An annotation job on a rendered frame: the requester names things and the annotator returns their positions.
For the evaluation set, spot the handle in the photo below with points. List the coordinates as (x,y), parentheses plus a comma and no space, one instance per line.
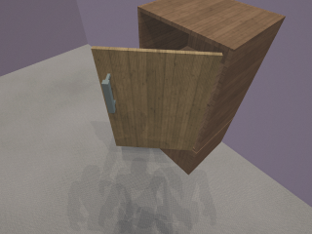
(107,91)

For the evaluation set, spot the cupboard door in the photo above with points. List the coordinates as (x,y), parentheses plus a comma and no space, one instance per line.
(161,95)

